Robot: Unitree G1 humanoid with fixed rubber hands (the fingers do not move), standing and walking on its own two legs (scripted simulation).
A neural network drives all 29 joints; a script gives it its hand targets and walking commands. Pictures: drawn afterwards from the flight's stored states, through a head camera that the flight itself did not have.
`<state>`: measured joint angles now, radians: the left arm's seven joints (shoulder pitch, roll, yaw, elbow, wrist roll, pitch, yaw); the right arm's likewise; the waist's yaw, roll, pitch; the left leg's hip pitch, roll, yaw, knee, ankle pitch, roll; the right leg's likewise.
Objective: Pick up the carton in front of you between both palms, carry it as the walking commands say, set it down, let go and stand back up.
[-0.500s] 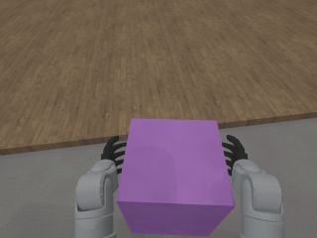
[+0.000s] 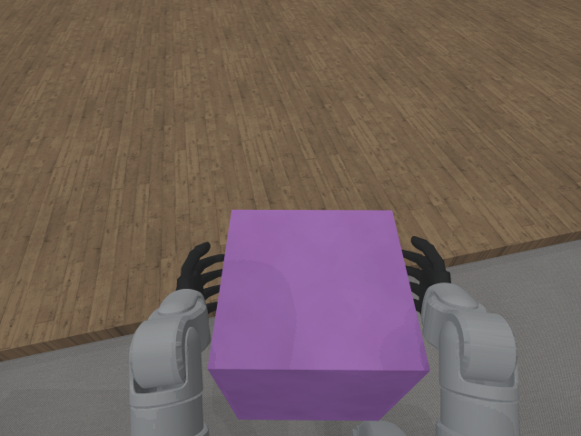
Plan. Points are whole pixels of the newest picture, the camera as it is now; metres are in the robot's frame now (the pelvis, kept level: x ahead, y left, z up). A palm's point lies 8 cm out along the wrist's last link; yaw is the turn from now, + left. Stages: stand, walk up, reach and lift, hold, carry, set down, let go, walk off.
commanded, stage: carry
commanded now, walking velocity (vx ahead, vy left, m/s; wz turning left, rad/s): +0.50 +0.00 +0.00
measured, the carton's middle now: (310, 322) +0.27 -0.01 +0.01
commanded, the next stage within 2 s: none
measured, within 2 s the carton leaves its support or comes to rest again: neither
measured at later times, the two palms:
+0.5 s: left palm (209, 101) +0.65 +0.15 +0.14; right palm (366, 89) +0.68 -0.15 +0.14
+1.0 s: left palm (233, 67) +0.84 +0.11 +0.12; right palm (365, 67) +0.84 -0.19 +0.11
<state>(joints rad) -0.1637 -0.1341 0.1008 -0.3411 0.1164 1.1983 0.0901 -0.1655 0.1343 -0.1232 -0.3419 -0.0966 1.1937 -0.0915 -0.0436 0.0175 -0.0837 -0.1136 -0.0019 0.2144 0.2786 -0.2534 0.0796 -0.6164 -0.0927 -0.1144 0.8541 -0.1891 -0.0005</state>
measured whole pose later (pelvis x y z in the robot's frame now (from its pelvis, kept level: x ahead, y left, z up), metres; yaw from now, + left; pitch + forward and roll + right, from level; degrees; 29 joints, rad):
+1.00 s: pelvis +0.44 -0.03 +0.00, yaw +1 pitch +8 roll +2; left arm -0.76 -0.06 0.34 -0.12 0.08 1.27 0.12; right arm -0.79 0.07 -0.27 -0.09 -0.11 1.26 -0.15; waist -0.04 0.03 0.10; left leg -0.39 -0.01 0.08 0.52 -0.14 0.07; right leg -0.33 0.00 -0.05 0.45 -0.21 0.02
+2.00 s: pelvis +0.51 -0.06 -0.02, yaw -1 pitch +1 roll +0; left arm -0.68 0.00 0.21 0.23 0.07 1.23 0.12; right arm -0.72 -0.01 -0.20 0.28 -0.05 1.21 -0.14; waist -0.01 0.00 -0.07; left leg -0.34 0.03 0.10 0.57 -0.25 0.02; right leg -0.21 0.03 -0.10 0.56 -0.37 -0.07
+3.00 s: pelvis +0.46 -0.07 -0.02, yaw +0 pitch +1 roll +0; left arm -0.70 0.01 0.20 0.26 0.06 1.23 0.12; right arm -0.72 -0.01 -0.21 0.28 -0.06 1.22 -0.13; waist 0.00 0.00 -0.07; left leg -0.38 0.04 0.09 0.53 -0.16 0.01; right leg -0.27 0.04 -0.14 0.55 -0.30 -0.09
